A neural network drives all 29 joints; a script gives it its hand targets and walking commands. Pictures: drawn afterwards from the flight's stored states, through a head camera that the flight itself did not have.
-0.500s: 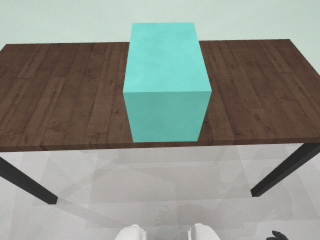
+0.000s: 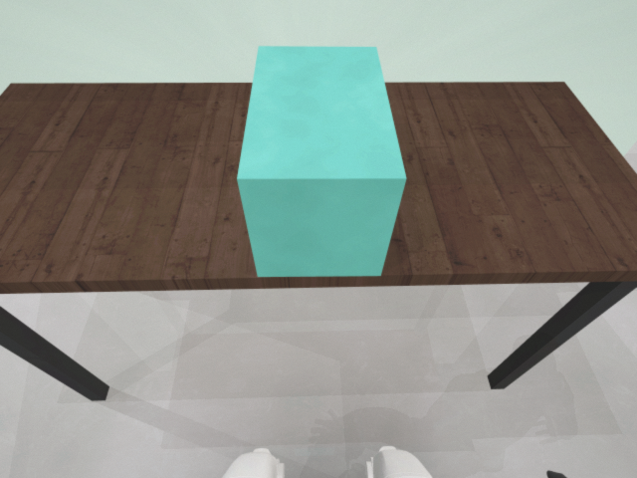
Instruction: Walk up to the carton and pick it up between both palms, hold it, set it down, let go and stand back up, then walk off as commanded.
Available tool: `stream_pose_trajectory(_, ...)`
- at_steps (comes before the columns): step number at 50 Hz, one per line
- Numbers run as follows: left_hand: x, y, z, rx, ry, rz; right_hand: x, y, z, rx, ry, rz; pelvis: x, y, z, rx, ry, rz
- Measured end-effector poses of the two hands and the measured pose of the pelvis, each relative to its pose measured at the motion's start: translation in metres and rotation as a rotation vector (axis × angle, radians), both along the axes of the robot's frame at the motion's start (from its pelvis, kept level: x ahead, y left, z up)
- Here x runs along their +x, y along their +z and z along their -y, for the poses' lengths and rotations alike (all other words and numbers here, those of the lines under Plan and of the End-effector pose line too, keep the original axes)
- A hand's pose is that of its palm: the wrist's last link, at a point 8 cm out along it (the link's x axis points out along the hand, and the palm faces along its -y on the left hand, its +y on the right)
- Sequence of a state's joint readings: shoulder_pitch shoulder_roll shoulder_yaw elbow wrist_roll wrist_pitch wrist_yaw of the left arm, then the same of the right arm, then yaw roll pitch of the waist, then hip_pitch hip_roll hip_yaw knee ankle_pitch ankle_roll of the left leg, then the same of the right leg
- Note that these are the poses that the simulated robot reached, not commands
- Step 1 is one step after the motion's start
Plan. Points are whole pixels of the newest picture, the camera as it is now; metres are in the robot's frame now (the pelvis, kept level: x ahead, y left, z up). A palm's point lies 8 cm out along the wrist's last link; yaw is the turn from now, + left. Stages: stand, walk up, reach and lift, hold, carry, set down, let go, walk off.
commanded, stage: stand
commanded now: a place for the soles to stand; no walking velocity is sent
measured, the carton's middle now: (318, 158) +0.54 +0.00 +0.08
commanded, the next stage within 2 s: reach and lift in 0.40 s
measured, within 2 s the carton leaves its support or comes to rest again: neither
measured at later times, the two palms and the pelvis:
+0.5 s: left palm out of the picture +0.06 +0.32 -0.10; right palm out of the picture +0.08 -0.32 -0.11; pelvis +0.00 +0.00 +0.00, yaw +0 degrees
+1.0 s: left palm (89, 436) +0.18 +0.28 -0.04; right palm (579, 443) +0.16 -0.30 -0.03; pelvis +0.01 +0.00 +0.03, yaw -1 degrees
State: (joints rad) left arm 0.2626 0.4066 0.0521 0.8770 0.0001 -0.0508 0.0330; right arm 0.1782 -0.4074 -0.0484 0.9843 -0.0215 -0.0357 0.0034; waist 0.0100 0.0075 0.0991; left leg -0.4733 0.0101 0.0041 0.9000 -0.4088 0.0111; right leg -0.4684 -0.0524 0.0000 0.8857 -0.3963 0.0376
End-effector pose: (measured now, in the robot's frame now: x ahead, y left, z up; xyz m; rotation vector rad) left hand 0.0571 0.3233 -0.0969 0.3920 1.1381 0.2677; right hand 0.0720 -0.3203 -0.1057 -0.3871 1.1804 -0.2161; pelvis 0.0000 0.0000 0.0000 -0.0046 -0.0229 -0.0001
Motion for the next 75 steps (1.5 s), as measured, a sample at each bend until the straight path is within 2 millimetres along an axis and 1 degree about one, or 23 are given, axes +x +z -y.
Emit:
stream_pose_trajectory(7, -0.001, 0.005, 0.001, 0.0, -0.001, -0.01, -0.007, 0.002, 0.002, 0.001, -0.01, -0.033, 0.0, 0.005, 0.001, 0.002, -0.001, -0.013)
stream_pose_trajectory(21, 0.0, 0.007, 0.003, 0.0, -0.004, -0.006, -0.005, 0.003, 0.003, 0.005, -0.01, -0.022, -0.001, 0.006, 0.003, 0.004, -0.001, -0.014)
stream_pose_trajectory(24, 0.001, -0.001, 0.001, 0.005, 0.065, -0.14, 0.003, -0.003, 0.003, 0.017, 0.056, 0.01, -0.003, 0.002, 0.003, 0.004, 0.0, -0.008)
stream_pose_trajectory(26, 0.012, -0.005, 0.003, 0.005, 0.094, -0.183, 0.016, -0.009, 0.001, 0.039, 0.078, 0.059, -0.004, -0.005, 0.004, 0.004, 0.001, 0.009)
stream_pose_trajectory(30, 0.057, 0.002, 0.019, -0.015, 0.073, -0.096, 0.045, -0.01, -0.002, 0.055, 0.111, 0.163, -0.004, -0.01, 0.005, 0.005, 0.001, 0.024)
stream_pose_trajectory(33, 0.087, 0.013, 0.032, -0.035, 0.036, -0.002, 0.062, -0.001, -0.005, 0.053, 0.135, 0.225, -0.003, -0.009, 0.007, 0.008, 0.001, 0.022)
stream_pose_trajectory(34, 0.094, 0.016, 0.036, -0.04, 0.026, 0.02, 0.066, 0.003, -0.005, 0.049, 0.141, 0.242, -0.003, -0.008, 0.008, 0.009, 0.001, 0.021)
stream_pose_trajectory(36, 0.101, 0.021, 0.04, -0.05, 0.02, 0.043, 0.072, 0.01, -0.005, 0.045, 0.14, 0.261, -0.001, -0.004, 0.008, 0.01, -0.001, 0.017)
stream_pose_trajectory(42, 0.108, 0.035, 0.04, -0.071, 0.038, 0.059, 0.082, 0.038, -0.007, 0.037, 0.125, 0.31, 0.003, 0.014, 0.008, 0.01, -0.005, 0.012)
stream_pose_trajectory(47, 0.122, 0.052, 0.042, -0.088, 0.004, 0.134, 0.09, 0.062, -0.015, 0.043, 0.116, 0.368, 0.006, 0.028, 0.004, 0.004, -0.01, 0.012)
stream_pose_trajectory(49, 0.126, 0.057, 0.042, -0.096, -0.004, 0.154, 0.092, 0.069, -0.019, 0.045, 0.116, 0.377, 0.007, 0.032, 0.002, 0.001, -0.012, 0.013)
stream_pose_trajectory(56, 0.129, 0.065, 0.045, -0.115, -0.012, 0.205, 0.092, 0.083, -0.028, 0.065, 0.117, 0.389, 0.012, 0.042, -0.005, -0.007, -0.015, 0.014)
stream_pose_trajectory(63, 0.134, 0.072, 0.06, -0.148, -0.028, 0.289, 0.1, 0.103, -0.039, 0.086, 0.125, 0.474, 0.018, 0.048, -0.005, -0.008, -0.017, 0.022)
stream_pose_trajectory(70, 0.146, 0.083, 0.077, -0.166, -0.062, 0.35, 0.112, 0.116, -0.044, 0.109, 0.124, 0.529, 0.026, 0.052, -0.002, -0.003, -0.019, 0.03)
stream_pose_trajectory(75, 0.159, 0.099, 0.084, -0.159, -0.083, 0.426, 0.121, 0.128, -0.046, 0.133, 0.113, 0.595, 0.032, 0.054, 0.001, 0.0, -0.02, 0.028)
